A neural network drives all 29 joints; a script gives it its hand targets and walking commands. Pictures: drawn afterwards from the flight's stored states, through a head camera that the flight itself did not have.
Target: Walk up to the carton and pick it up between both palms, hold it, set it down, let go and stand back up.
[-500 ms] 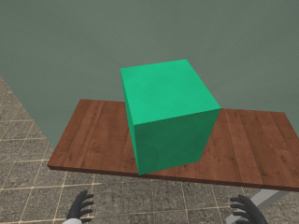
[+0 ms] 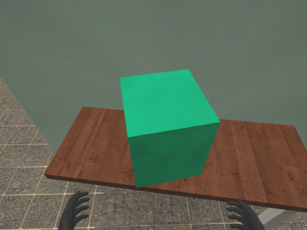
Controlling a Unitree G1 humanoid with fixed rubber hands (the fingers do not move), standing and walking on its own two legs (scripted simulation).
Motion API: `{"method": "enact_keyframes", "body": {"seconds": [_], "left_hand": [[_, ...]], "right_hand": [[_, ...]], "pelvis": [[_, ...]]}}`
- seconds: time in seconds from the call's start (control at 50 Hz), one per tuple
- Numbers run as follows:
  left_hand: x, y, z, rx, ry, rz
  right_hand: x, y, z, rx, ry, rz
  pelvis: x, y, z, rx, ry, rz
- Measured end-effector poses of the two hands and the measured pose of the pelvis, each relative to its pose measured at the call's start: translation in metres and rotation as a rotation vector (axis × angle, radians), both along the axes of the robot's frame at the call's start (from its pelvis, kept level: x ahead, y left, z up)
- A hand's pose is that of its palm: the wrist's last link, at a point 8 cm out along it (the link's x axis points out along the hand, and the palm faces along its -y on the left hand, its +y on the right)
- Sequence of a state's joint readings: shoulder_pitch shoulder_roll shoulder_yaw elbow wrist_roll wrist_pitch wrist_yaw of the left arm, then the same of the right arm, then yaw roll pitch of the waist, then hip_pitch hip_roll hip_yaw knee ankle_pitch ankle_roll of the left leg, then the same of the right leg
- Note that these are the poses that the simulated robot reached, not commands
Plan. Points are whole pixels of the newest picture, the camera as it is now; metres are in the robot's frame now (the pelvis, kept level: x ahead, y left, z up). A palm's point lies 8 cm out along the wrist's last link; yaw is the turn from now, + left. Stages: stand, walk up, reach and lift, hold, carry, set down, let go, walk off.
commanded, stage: reach and lift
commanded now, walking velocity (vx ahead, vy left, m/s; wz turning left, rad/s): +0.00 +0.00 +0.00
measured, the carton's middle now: (162, 129) +0.39 +0.03 +0.04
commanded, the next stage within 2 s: none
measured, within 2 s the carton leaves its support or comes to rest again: neither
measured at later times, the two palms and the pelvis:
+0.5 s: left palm (77, 221) +0.15 +0.22 +0.00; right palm (266, 222) +0.17 -0.21 +0.00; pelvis -0.01 +0.01 +0.00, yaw -2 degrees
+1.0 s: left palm (78, 188) +0.20 +0.21 +0.06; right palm (264, 189) +0.22 -0.20 +0.05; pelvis -0.02 +0.00 +0.00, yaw -3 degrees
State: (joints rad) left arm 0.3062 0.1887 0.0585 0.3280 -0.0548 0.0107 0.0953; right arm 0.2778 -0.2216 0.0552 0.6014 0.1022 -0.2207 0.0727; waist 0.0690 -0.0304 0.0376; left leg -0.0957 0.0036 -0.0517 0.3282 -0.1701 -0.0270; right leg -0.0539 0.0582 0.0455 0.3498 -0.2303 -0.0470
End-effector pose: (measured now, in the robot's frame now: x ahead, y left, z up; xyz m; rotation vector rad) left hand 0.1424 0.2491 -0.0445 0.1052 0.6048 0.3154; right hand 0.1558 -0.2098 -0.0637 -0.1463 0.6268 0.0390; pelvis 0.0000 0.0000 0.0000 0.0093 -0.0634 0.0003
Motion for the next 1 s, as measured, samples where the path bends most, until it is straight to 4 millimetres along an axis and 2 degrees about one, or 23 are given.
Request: {"method": "enact_keyframes", "body": {"seconds": [0.28, 0.42, 0.62, 0.78, 1.0], "left_hand": [[0.010, -0.019, 0.026, -0.018, -0.147, -0.007], [0.006, -0.027, 0.034, -0.016, -0.178, -0.005], [0.003, -0.043, 0.056, -0.026, -0.272, 0.004], [0.025, -0.048, 0.067, -0.039, -0.287, 0.009], [0.055, -0.038, 0.101, -0.048, -0.306, 0.015]], "right_hand": [[-0.004, -0.004, 0.028, 0.057, -0.104, -0.017], [0.009, 0.002, 0.060, 0.099, -0.236, -0.007], [0.012, 0.000, 0.078, 0.135, -0.304, 0.000], [0.024, -0.002, 0.085, 0.147, -0.315, -0.014], [0.065, 0.006, 0.113, 0.161, -0.355, -0.008]], "pelvis": [[0.003, 0.006, 0.001, -0.002, 0.006, -0.019], [-0.004, 0.005, 0.002, -0.002, 0.008, -0.032], [-0.013, 0.004, 0.001, 0.000, 0.004, -0.026], [-0.021, 0.001, -0.001, 0.011, 0.002, -0.041], [-0.019, -0.003, 0.001, 0.007, 0.011, -0.052]]}}
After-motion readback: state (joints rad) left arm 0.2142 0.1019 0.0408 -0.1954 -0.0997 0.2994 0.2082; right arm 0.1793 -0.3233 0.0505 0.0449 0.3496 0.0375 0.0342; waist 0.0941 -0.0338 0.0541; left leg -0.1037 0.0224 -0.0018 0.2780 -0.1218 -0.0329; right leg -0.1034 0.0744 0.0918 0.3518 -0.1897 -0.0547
